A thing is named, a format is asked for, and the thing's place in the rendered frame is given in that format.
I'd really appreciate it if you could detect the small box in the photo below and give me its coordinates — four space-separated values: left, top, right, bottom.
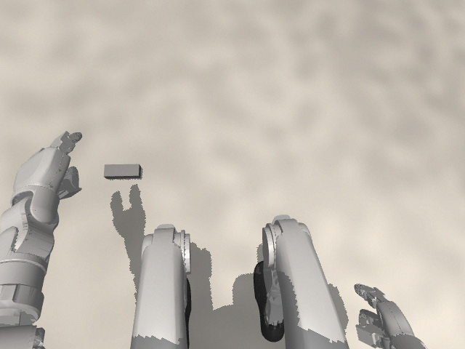
104 164 141 179

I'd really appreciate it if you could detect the right robot arm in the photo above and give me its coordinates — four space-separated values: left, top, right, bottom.
389 334 428 349

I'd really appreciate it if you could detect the left robot arm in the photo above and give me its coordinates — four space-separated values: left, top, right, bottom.
0 185 60 349

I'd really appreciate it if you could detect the right robot foot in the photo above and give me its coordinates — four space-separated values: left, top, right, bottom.
254 261 284 342

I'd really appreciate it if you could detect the left robot hand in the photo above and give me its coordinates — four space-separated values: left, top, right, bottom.
13 131 82 200

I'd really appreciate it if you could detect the right robot hand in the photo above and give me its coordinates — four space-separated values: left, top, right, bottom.
354 284 415 349

